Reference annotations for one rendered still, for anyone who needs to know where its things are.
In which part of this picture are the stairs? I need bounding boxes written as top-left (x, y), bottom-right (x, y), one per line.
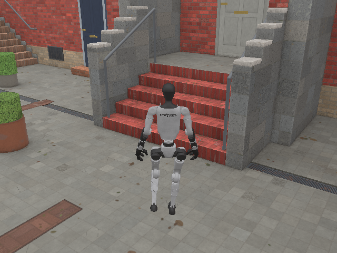
top-left (102, 63), bottom-right (232, 165)
top-left (0, 21), bottom-right (38, 67)

